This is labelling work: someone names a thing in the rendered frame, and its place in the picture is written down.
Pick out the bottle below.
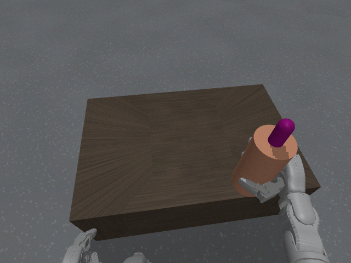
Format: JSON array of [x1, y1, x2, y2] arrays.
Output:
[[231, 118, 298, 197]]

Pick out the right robot arm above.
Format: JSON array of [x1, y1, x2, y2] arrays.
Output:
[[278, 192, 330, 263]]

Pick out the left robot hand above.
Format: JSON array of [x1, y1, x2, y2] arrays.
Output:
[[61, 228, 101, 263]]

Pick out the right robot hand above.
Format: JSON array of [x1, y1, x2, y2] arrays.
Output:
[[238, 137, 305, 203]]

